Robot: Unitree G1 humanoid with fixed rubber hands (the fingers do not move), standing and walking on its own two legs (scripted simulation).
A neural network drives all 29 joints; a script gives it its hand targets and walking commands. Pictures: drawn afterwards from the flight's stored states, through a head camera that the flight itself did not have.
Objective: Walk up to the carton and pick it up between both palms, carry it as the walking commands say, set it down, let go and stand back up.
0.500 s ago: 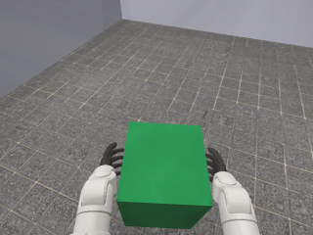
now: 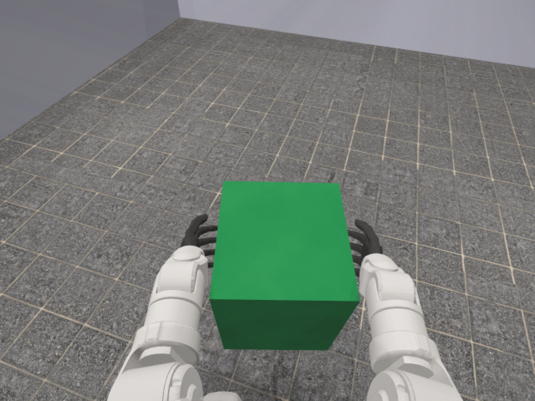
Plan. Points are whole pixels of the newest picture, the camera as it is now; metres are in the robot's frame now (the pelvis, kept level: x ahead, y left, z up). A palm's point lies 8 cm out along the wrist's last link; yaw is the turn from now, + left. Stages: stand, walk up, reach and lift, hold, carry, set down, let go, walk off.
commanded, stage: set down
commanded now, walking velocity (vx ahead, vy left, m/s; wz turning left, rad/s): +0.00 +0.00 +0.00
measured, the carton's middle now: (278, 270) +0.34 +0.01 -0.05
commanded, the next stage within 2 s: none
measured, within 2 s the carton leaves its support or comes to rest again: neither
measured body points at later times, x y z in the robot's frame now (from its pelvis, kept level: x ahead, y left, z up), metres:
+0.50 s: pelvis +0.04 -0.01 -0.01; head +0.16 -0.01 +0.42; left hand +0.38 +0.14 -0.07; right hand +0.38 -0.15 -0.07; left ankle +0.10 +0.10 -0.72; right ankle +0.06 -0.10 -0.72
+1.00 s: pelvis -0.01 +0.00 -0.08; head +0.18 -0.01 +0.33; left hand +0.37 +0.16 -0.15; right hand +0.40 -0.14 -0.15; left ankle +0.10 +0.10 -0.72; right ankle +0.06 -0.10 -0.72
